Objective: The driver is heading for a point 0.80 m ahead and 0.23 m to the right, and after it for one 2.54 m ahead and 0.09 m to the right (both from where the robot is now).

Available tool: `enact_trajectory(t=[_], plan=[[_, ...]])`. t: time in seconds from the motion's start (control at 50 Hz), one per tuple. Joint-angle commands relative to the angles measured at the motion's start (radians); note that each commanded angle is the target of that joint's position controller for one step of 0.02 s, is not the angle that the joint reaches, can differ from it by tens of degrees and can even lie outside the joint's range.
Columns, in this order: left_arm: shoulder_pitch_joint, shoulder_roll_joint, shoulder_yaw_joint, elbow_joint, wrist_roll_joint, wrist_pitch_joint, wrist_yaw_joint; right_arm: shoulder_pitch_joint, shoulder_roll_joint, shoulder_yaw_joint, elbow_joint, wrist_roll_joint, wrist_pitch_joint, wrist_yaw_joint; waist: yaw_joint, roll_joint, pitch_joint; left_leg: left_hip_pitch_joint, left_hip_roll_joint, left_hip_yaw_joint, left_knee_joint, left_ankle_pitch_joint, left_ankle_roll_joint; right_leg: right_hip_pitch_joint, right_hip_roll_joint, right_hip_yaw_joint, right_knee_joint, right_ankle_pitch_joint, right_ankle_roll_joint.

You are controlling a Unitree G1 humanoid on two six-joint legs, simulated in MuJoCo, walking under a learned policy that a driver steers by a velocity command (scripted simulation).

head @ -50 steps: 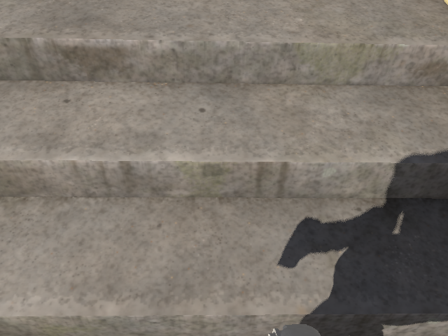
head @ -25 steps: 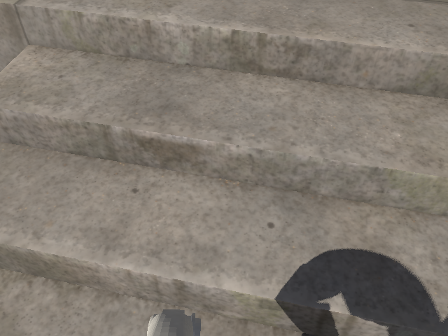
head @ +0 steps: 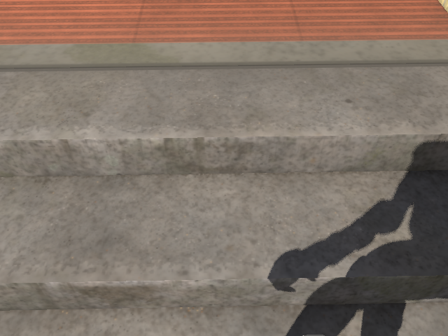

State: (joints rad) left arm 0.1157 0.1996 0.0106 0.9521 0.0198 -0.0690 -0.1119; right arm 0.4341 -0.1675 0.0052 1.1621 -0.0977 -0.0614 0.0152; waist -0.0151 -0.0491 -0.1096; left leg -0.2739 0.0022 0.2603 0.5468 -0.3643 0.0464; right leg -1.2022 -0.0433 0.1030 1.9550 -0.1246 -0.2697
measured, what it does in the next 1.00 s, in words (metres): climbs, turning right: right foot 0.15 m higher, then left foot 0.15 m higher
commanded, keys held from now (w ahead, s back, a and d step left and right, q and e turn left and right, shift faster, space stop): w+e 1.00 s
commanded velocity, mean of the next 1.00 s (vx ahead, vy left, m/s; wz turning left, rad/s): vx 0.50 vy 0.00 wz -0.57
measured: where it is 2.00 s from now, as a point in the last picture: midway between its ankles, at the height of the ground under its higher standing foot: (354, 100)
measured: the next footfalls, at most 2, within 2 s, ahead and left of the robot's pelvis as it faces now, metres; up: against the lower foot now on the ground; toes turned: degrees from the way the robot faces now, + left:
right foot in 0.24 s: +0.34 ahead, -0.14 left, +0.15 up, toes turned -10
left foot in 0.72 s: +0.68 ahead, -0.01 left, +0.30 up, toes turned -21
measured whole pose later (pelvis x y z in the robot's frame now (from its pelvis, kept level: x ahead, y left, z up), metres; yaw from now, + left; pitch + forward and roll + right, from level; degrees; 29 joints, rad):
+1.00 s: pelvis +0.60 -0.08 +0.28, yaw -35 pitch +4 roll +3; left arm 0.08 0.24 0.05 0.79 0.02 -0.06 -0.05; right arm 0.41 -0.17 -0.01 1.10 -0.06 -0.10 -0.01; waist -0.02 -0.06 -0.09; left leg -0.36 0.03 0.26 0.70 -0.40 0.05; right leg -1.01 -0.01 0.10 1.56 -0.02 -0.15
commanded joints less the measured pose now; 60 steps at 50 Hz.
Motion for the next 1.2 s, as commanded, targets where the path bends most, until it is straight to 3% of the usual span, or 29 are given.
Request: enact_trajectory(t=[0.02, 0.1, 0.16, 0.2, 0.24, 0.26, 0.28, 0.3, 0.32, 0.36, 0.42, 0.5, 0.58, 0.64, 0.7, 0.72, 0.74, 0.76, 0.78, 0.82, 0.86, 0.9, 0.92, 0.96, 0.98, 1.04, 1.16, 1.18, 1.2], plan=[[-0.074, -0.037, -0.037, -0.076, -0.007, -0.001, -0.002, -0.016, 0.029, 0.027, -0.025, -0.041, -0.032, -0.004, 0.022, 0.090, 0.062, 0.124, 0.245, -0.154, -0.277, 0.338, 0.165, -0.207, 0.004, 0.003, 0.178, -0.072, -0.043], [-0.299, -0.019, -0.064, -0.210, -0.019, 0.010, 0.041, 0.124, 0.008, 0.041, 0.027, -0.083, -0.027, 0.018, -0.013, 0.025, 0.077, 0.357, 0.276, -0.122, -0.361, 0.344, 0.139, -0.372, -0.041, -0.042, -0.140, -0.037, -0.049], [-0.479, -0.067, -0.080, -0.290, -0.006, 0.085, 0.023, 0.073, -0.037, 0.035, -0.034, -0.011, -0.028, 0.059, -0.016, 0.121, 0.093, -0.001, 0.262, 0.013, -0.564, 0.538, 0.177, 0.195, -0.025, -0.247, -0.494, -0.171, 0.042], [-0.357, -0.026, -0.048, -0.271, -0.023, 0.092, 0.010, 0.099, -0.164, 0.012, -0.052, 0.007, -0.079, 0.055, 0.071, 0.130, 0.104, 0.085, 0.317, 0.064, -0.382, 1.452, 0.158, 0.383, 0.090, -0.317, -0.551, -0.189, 0.090], [-0.092, 0.049, -0.008, -0.192, -0.032, 0.063, 0.024, 0.051, -0.287, -0.023, -0.075, 0.022, -0.089, 0.059, 0.167, 0.260, 0.016, 0.273, 0.359, 0.051, -0.151, 1.822, 0.126, 0.595, 0.195, -0.304, -0.844, -0.158, 0.089], [0.112, 0.117, 0.024, -0.133, -0.024, 0.047, 0.048, 0.071, -0.231, -0.023, -0.092, -0.025, -0.093, 0.061, 0.186, 0.175, -0.129, 0.004, 0.299, 0.031, 0.136, 1.674, 0.056, 1.008, 0.164, -0.133, -0.780, 0.200, 0.012], [0.320, 0.154, 0.036, -0.074, -0.018, 0.053, 0.064, 0.134, -0.195, -0.010, -0.106, -0.050, -0.090, 0.094, 0.217, 0.048, -0.300, -0.276, 0.196, -0.075, 0.404, 1.137, 0.029, 1.370, 0.097, 0.205, -1.037, 0.036, -0.068], [0.501, 0.207, 0.053, 0.001, 0.031, 0.072, 0.063, 0.025, -0.162, -0.028, -0.121, 0.011, -0.059, 0.129, 0.248, -0.050, -0.279, -0.449, -0.018, -0.216, 0.851, 0.231, 0.000, 1.380, -0.060, 0.634, -1.410, -0.101, -0.139], [0.486, 0.258, 0.092, 0.032, 0.042, 0.053, 0.081, -0.021, -0.090, -0.021, -0.146, 0.056, -0.043, 0.134, 0.236, -0.008, -0.160, -0.601, -0.041, -0.447, 1.184, 0.328, 0.034, 1.226, -0.103, 0.739, -1.499, -0.278, -0.083], [0.300, 0.085, 0.050, 0.062, 0.016, 0.002, 0.083, -0.132, -0.032, -0.013, -0.190, 0.014, -0.056, 0.085, 0.119, 0.026, 0.001, -0.706, -0.032, -0.508, 1.398, 0.370, 0.069, 0.913, -0.068, 0.619, -1.454, -0.310, -0.090], [0.070, -0.073, -0.018, 0.076, 0.041, -0.002, 0.052, -0.215, -0.013, 0.012, -0.287, 0.032, -0.028, 0.046, -0.059, 0.111, -0.022, -0.819, -0.022, -0.478, 1.473, 0.332, 0.141, 0.741, -0.040, 0.418, -1.503, -0.101, -0.062], [0.179, -0.015, -0.016, 0.095, 0.068, -0.051, 0.073, -0.298, -0.031, 0.024, -0.336, 0.051, -0.014, 0.026, -0.034, -0.030, 0.020, -0.831, 0.012, -0.308, 1.510, 0.124, 0.096, 0.617, 0.050, 0.196, -1.573, -0.086, -0.003], [0.431, 0.005, -0.020, 0.183, 0.108, -0.051, 0.076, -0.559, -0.044, 0.045, -0.479, 0.043, -0.019, -0.004, 0.055, 0.091, 0.040, -1.081, 0.061, -0.350, 1.299, 0.041, 0.082, 0.886, -0.006, 0.311, -1.539, -0.157, 0.040], [0.297, 0.055, -0.015, 0.066, 0.008, -0.058, 0.032, -0.770, -0.005, 0.069, -0.585, 0.034, 0.033, -0.001, 0.050, -0.001, 0.089, -0.461, 0.078, -0.150, 0.808, -0.170, -0.024, 0.407, -0.029, 0.298, -1.818, -0.216, -0.005], [0.282, 0.185, 0.023, -0.009, -0.025, -0.081, 0.021, -0.597, -0.089, 0.027, -0.540, 0.053, 0.019, 0.018, -0.042, -0.062, 0.016, -0.363, -0.060, -0.114, 0.640, -0.095, -0.008, 0.804, -0.125, 0.288, -1.639, 0.790, 0.013], [0.299, 0.205, 0.046, -0.020, -0.010, -0.090, 0.020, -0.468, -0.163, -0.003, -0.505, 0.068, -0.004, 0.005, -0.052, -0.075, -0.088, -0.249, -0.061, -0.187, 0.561, -0.005, 0.040, 0.955, -0.094, 0.226, -1.470, 1.069, 0.069], [0.332, 0.074, 0.030, -0.042, 0.022, -0.098, 0.016, -0.254, -0.175, -0.010, -0.452, 0.051, -0.021, -0.006, -0.098, 0.138, -0.313, 0.174, 0.092, -0.534, 0.444, 0.167, 0.189, 0.695, 0.043, 0.192, -1.132, 0.877, 0.125], [0.361, -0.019, 0.010, -0.057, 0.037, -0.086, 0.008, -0.016, -0.246, -0.018, -0.391, 0.031, -0.023, -0.013, -0.154, 0.404, -0.444, 0.513, 0.338, -1.117, 0.102, 0.071, 0.359, 0.315, 0.217, 0.180, -0.773, -0.094, 0.173], [0.232, 0.035, 0.037, -0.050, 0.009, -0.063, 0.006, 0.093, -0.250, -0.019, -0.355, 0.021, -0.034, -0.018, -0.223, 0.344, -0.222, 0.332, 0.357, -1.318, -0.062, -0.320, 0.316, 0.122, 0.187, 0.252, -0.320, -0.063, 0.178], [0.221, 0.016, 0.034, -0.019, 0.012, -0.054, 0.041, -0.142, -0.187, -0.023, -0.295, 0.057, -0.048, -0.008, -0.068, 0.158, 0.034, -0.051, 0.338, -0.952, -0.031, -0.385, 0.245, 0.102, 0.079, 0.116, -0.200, 0.121, 0.149], [0.147, -0.014, 0.020, -0.041, 0.037, -0.038, 0.045, -0.196, 0.058, 0.026, -0.238, 0.058, -0.027, -0.015, -0.009, 0.012, -0.014, -0.099, 0.341, -0.745, -0.033, -0.070, 0.216, 0.150, 0.030, 0.086, -0.156, 0.104, 0.104], [0.091, -0.033, 0.013, -0.052, 0.029, -0.021, 0.038, -0.257, 0.119, 0.037, -0.219, 0.064, -0.038, -0.037, 0.041, 0.044, 0.023, -0.137, 0.289, -0.576, -0.103, 0.018, 0.168, 0.147, -0.008, 0.102, -0.252, 0.056, 0.078], [-0.011, -0.097, 0.014, -0.202, -0.019, 0.023, 0.088, -0.135, 0.052, -0.003, -0.140, 0.080, -0.066, -0.042, 0.064, 0.052, 0.132, -0.219, 0.314, -0.502, -0.141, -0.045, 0.082, 0.183, 0.057, 0.029, -0.116, -0.047, 0.131], [-0.033, -0.047, 0.012, -0.252, -0.015, 0.048, 0.114, -0.181, -0.002, -0.023, -0.130, 0.086, -0.096, -0.031, 0.124, 0.007, 0.187, -0.259, 0.257, -0.333, -0.282, -0.041, 0.008, 0.237, 0.016, 0.041, -0.386, 0.027, 0.145], [-0.041, 0.032, 0.008, -0.208, 0.004, 0.008, 0.035, -0.349, 0.030, 0.003, -0.240, -0.001, -0.087, -0.023, 0.053, 0.133, -0.076, -0.122, 0.178, -0.209, -0.273, 0.123, 0.078, 0.243, 0.011, 0.002, -0.455, 0.196, 0.091], [-0.060, 0.050, 0.025, -0.196, 0.009, -0.028, -0.024, -0.296, -0.033, 0.010, -0.223, -0.026, -0.070, -0.016, 0.060, 0.070, 0.018, -0.055, 0.199, -0.103, -0.356, 0.296, 0.088, 0.343, -0.031, -0.052, -0.623, 0.239, 0.094], [-0.288, 0.009, 0.019, -0.251, 0.035, 0.017, 0.010, 0.041, -0.070, 0.010, -0.140, 0.030, -0.075, 0.043, -0.060, 0.124, 0.128, 0.256, 0.243, -0.134, -0.380, 0.469, 0.175, 0.443, -0.014, -0.149, -1.146, 0.058, 0.165], [-0.230, 0.031, 0.011, -0.248, -0.010, 0.012, 0.034, 0.036, -0.161, -0.037, -0.165, 0.078, -0.068, -0.022, -0.052, 0.067, 0.198, 0.251, 0.254, -0.181, -0.387, 0.477, 0.125, 0.509, 0.037, -0.277, -1.291, -0.054, 0.195], [-0.245, 0.017, 0.011, -0.244, -0.011, 0.005, 0.055, 0.077, -0.183, -0.041, -0.148, 0.077, -0.056, -0.041, -0.075, 0.062, 0.211, 0.260, 0.264, -0.187, -0.323, 0.680, 0.116, 0.593, 0.081, -0.304, -1.346, -0.106, 0.202]])
Keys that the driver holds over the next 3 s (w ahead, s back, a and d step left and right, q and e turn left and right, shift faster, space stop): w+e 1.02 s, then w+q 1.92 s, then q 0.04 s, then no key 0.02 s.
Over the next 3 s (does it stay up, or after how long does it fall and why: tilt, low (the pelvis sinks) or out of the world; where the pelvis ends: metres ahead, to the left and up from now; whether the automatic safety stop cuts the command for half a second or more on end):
stays up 1.52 -0.30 0.46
